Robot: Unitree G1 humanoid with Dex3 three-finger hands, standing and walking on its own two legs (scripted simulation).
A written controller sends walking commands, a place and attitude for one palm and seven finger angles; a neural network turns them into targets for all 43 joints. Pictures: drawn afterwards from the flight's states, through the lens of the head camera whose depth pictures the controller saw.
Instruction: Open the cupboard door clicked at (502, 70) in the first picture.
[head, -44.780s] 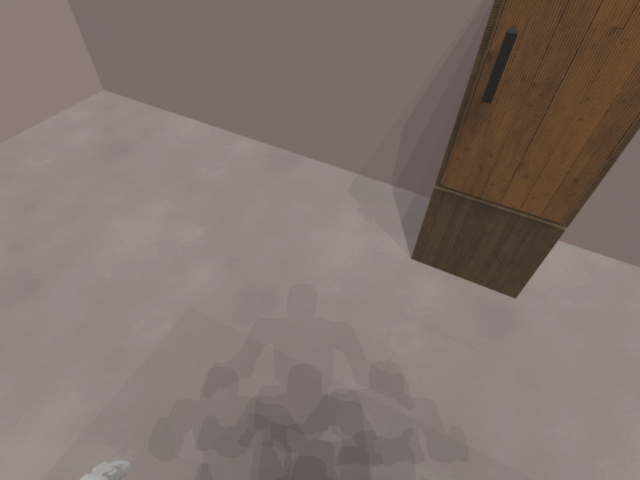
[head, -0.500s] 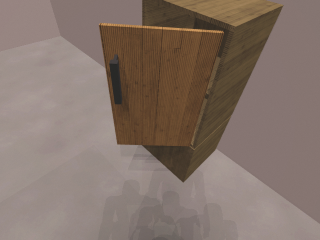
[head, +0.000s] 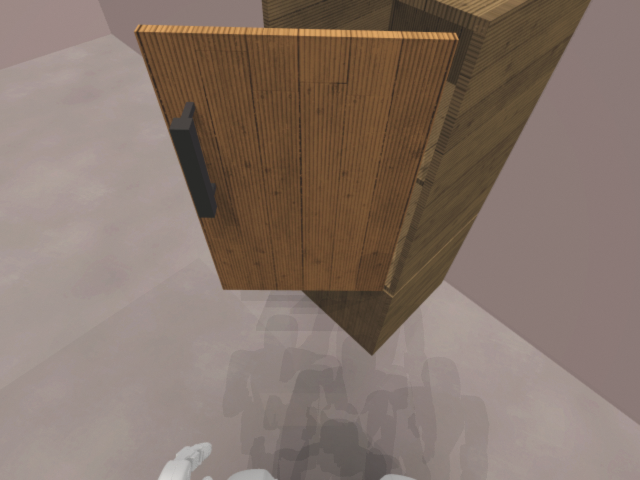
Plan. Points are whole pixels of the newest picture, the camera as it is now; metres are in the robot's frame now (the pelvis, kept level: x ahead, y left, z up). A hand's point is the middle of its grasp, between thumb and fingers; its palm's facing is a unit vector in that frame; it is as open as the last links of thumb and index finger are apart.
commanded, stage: come to a stop and stand still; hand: left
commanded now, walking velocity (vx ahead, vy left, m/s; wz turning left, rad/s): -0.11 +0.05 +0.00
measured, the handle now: (199, 162) +0.52 +0.19 +0.08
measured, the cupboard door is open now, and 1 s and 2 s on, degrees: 46 46 46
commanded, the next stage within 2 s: none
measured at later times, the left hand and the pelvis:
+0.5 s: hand out of the picture -0.07 +0.23 -0.17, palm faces +0.01 -0.98 -0.22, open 7.3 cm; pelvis -0.05 +0.04 +0.01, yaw -3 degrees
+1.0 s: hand out of the picture -0.15 +0.18 -0.17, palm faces +0.02 -0.99 -0.14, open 7.3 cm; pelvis -0.09 +0.04 +0.01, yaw -2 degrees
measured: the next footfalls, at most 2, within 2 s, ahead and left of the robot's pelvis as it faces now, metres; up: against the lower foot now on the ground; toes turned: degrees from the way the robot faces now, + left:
left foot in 0.10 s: +0.07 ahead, +0.10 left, +0.00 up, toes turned +5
right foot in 0.48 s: -0.06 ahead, -0.09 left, +0.00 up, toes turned -5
